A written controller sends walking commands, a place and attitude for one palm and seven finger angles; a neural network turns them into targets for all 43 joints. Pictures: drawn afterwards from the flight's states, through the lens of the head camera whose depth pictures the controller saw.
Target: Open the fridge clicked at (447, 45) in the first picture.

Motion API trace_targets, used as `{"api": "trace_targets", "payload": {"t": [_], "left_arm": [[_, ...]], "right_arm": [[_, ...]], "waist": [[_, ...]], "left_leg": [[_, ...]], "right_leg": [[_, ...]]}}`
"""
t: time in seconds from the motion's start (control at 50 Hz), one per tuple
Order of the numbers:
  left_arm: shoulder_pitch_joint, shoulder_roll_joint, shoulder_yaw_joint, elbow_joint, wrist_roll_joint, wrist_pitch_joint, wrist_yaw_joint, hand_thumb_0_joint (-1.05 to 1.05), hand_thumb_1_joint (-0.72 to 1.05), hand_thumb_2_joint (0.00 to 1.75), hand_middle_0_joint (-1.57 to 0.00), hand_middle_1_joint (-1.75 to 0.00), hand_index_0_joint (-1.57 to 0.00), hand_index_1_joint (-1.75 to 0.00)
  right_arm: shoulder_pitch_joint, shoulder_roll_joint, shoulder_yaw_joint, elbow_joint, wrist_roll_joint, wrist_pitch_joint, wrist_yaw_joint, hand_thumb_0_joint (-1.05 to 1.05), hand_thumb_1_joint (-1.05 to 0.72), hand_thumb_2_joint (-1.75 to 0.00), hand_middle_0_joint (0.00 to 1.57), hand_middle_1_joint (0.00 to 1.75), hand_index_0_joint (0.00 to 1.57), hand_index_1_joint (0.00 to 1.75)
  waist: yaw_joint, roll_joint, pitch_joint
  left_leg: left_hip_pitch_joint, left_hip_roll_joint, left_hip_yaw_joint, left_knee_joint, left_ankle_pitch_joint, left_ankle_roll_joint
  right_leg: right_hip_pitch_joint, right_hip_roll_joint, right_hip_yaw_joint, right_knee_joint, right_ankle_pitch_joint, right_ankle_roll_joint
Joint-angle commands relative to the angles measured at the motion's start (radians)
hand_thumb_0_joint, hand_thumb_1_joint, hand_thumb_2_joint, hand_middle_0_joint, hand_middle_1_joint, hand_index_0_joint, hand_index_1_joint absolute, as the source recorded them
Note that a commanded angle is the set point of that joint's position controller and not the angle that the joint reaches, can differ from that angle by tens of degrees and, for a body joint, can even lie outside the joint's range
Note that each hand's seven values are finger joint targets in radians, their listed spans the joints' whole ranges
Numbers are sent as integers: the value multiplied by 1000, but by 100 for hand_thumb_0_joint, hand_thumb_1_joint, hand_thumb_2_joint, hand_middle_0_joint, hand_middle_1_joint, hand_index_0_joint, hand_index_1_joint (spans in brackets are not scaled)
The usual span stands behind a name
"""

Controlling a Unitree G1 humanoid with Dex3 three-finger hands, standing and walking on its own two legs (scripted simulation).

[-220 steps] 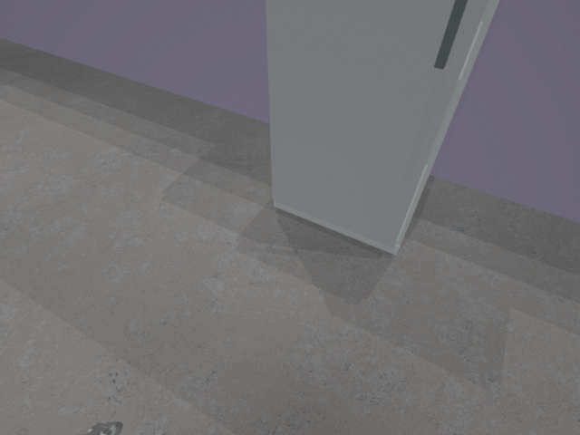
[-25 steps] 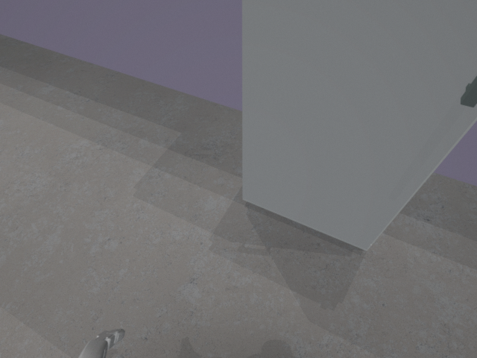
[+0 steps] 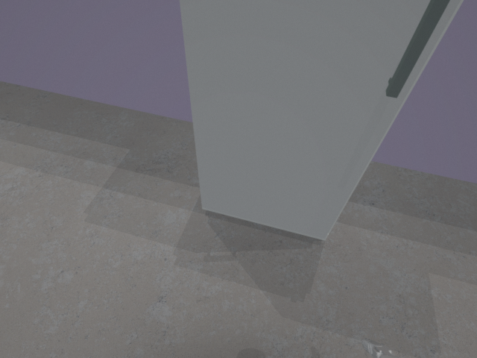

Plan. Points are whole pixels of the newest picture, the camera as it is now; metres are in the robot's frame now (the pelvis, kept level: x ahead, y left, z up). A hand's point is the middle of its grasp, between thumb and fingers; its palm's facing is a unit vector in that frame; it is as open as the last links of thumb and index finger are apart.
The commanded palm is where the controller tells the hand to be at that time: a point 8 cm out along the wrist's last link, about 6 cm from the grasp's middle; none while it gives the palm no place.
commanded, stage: turn to face it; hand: right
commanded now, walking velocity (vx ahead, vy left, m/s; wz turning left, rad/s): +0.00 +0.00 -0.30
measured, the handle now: (426, 18) +0.69 -0.29 +0.26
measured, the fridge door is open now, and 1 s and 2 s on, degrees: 0 0 0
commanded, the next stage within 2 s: take the last steps up to it in 0.12 s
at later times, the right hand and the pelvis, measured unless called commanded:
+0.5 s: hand out of the picture -0.05 -0.25 -0.17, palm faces +0.20 +0.96 -0.19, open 7.4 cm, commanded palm none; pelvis +0.00 -0.05 +0.01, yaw -9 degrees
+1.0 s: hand (350, 321) +0.24 -0.21 -0.16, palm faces +0.17 +0.97 -0.16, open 7.4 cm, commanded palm none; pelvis +0.15 -0.03 -0.01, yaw -10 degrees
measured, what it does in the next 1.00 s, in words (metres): walks ahead: right foot, then left foot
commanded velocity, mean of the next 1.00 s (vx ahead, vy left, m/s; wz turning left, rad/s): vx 0.21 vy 0.01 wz -0.08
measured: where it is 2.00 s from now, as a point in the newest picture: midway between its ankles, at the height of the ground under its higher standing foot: outside the picture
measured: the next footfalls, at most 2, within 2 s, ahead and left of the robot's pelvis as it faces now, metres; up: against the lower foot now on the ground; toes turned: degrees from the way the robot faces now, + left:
right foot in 0.36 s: -0.01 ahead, -0.14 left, +0.00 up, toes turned -12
left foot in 0.90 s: +0.27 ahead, +0.05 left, +0.00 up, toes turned -1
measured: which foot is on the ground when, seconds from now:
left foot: down 0.00-0.36, up 0.38-0.88, down 0.90-1.00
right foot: down 0.00-0.00, up 0.02-0.34, down 0.36-0.92, up 0.94-1.00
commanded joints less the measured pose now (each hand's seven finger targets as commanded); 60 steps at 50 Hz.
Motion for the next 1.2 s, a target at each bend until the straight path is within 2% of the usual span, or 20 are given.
{"api": "trace_targets", "payload": {"t": [0.0, 0.08, 0.2, 0.3, 0.32, 0.34, 0.36, 0.4, 0.48, 0.56, 0.78, 0.84, 0.86, 0.88, 0.9, 0.94, 0.96, 1.02, 1.12, 1.18], "left_arm": [[-37, 121, 42, -107, 1, -5, 11, 0, 90, 90, -20, -30, -20, -30], [3, 95, 37, -48, 2, 8, -7, 0, 90, 90, -20, -30, -20, -30], [-102, 58, 10, -59, -8, -5, -1, 0, 90, 90, -20, -30, -20, -30], [30, 56, -4, -9, -3, -33, 1, 0, 90, 90, -20, -30, -20, -30], [83, 95, 3, 9, -1, -45, 5, 0, 90, 90, -20, -30, -20, -30], [144, 182, 22, 21, 12, -51, 11, 0, 90, 90, -20, -30, -20, -30], [187, 241, 31, 23, 14, -52, 14, 0, 90, 90, -20, -30, -20, -30], [135, 178, 14, 30, 8, -61, 30, 0, 90, 90, -20, -30, -20, -30], [116, 96, -16, 49, -7, -100, 42, 0, 90, 90, -20, -30, -20, -30], [205, 79, -16, 99, -10, -114, 49, 0, 90, 90, -20, -30, -20, -30], [296, 52, -12, 186, 10, -115, 55, 0, 90, 90, -20, -30, -20, -30], [263, 68, -12, 189, -2, -114, 55, 0, 90, 90, -20, -30, -20, -30], [263, 48, -12, 182, -13, -119, 48, 0, 90, 90, -20, -30, -20, -30], [297, -12, -20, 154, -24, -125, 39, 0, 90, 90, -20, -30, -20, -30], [271, 10, -14, 139, -25, -115, 42, 0, 90, 90, -20, -30, -20, -30], [142, -15, -4, 109, -11, -100, 31, 0, 90, 90, -20, -30, -20, -30], [151, -30, -8, 115, -2, -89, 26, 0, 90, 90, -20, -30, -20, -30], [223, -68, -15, 137, 6, -60, 21, 0, 90, 90, -20, -30, -20, -30], [122, -75, -24, 89, 3, -65, 9, 0, 90, 90, -20, -30, -20, -30], [86, -68, -38, 97, -3, -75, 22, 0, 90, 90, -20, -30, -20, -30]], "right_arm": [[121, -235, -61, -47, -13, -25, -26, 0, -90, -90, 20, 30, 20, 30], [2, -143, -36, -60, -17, -24, -22, 0, -90, -90, 20, 30, 20, 30], [146, -191, -47, 10, -29, -23, -19, 0, -90, -90, 20, 30, 20, 30], [131, -195, -51, 50, -21, -16, -6, 0, -90, -90, 20, 30, 20, 30], [124, -159, -42, 46, -13, -10, 0, 0, -90, -90, 20, 30, 20, 30], [117, -91, -28, 22, -8, -5, 11, 0, -90, -90, 20, 30, 20, 30], [51, -69, -16, -12, -17, -8, 13, 0, -90, -90, 20, 30, 20, 30], [-2, -94, -26, 13, -26, -11, 22, 0, -90, -90, 20, 30, 20, 30], [125, -65, -13, 110, -21, -25, 39, 0, -90, -90, 20, 30, 20, 30], [97, -51, -9, 115, -20, -25, 33, 0, -90, -90, 20, 30, 20, 30], [-86, 1, -8, 71, -12, -43, 37, 0, -90, -90, 20, 30, 20, 30], [155, -25, -23, 143, -14, -61, 30, 0, -90, -90, 20, 30, 20, 30], [291, -82, -39, 184, -19, -74, 22, 0, -90, -90, 20, 30, 20, 30], [412, -181, -65, 210, -23, -84, 6, 0, -90, -90, 20, 30, 20, 30], [419, -214, -70, 215, -3, -79, 5, 0, -90, -90, 20, 30, 20, 30], [217, -125, -47, 162, -5, -70, -2, 0, -90, -90, 20, 30, 20, 30], [156, -77, -32, 147, -7, -73, -5, 0, -90, -90, 20, 30, 20, 30], [101, -23, -13, 142, -16, -80, -9, 0, -90, -90, 20, 30, 20, 30], [148, -51, -17, 155, -17, -80, -2, 0, -90, -90, 20, 30, 20, 30], [148, -45, -8, 171, -14, -67, -9, 0, -90, -90, 20, 30, 20, 30]], "waist": [[-65, 260, -91], [-2, 181, 4], [-78, 216, -29], [-24, 215, -67], [5, 78, -67], [36, -222, -50], [67, -316, 9], [39, -204, 109], [-17, -113, 53], [-7, -81, 37], [29, -94, 120], [-89, -54, -7], [-143, 17, -88], [-167, 255, -203], [-153, 227, -230], [-100, 81, -22], [-61, 48, 5], [9, 117, 9], [-19, 129, 9], [-25, 120, -22]], "left_leg": [[90, 440, -351, -276, 217, 206], [-13, 274, -120, -262, 124, 160], [108, 293, -104, -200, 343, 196], [-17, 251, -59, -176, -96, 119], [-148, 202, -7, -79, -215, 77], [-338, 74, 102, 163, -297, 17], [-430, 28, 101, 354, -322, 10], [-435, 68, -6, 528, -190, 30], [-373, 79, 12, 527, -7, 11], [-420, 82, 14, 486, 20, -6], [-283, 46, 70, 136, 5, 49], [77, -27, 123, -28, 115, 82], [329, 61, 12, -40, 172, 122], [536, 359, -387, -132, 313, 239], [437, 456, -512, -240, 229, 313], [143, 389, -403, -327, -65, 284], [48, 338, -297, -340, -54, 248], [-87, 259, -84, -356, 102, 200], [-31, 224, -48, -335, 191, 211], [32, 193, -18, -232, 414, 185]], "right_leg": [[-215, -35, 2, 478, -312, 32], [-203, -81, -63, 613, -123, 52], [-117, -75, -138, 261, -225, 62], [167, -61, -208, -99, -86, 32], [298, -102, -145, -202, -88, 17], [364, -319, 164, -316, -263, -66], [291, -457, 369, -440, -379, -160], [146, -412, 325, -483, -440, -170], [239, -296, 75, -431, 20, -140], [346, -316, 46, -403, 275, -168], [309, -334, -6, -329, 462, -154], [245, -269, -88, -64, 678, -100], [77, -228, -112, 137, 552, -64], [-173, -70, -198, 468, -16, -15], [-192, -67, -118, 670, -309, -25], [-263, -155, -74, 733, -179, -29], [-231, -178, -76, 689, -115, -21], [-121, -193, -128, 506, -78, 17], [-90, -167, -191, 216, -24, 38], [16, -142, -183, 22, 48, 49]]}}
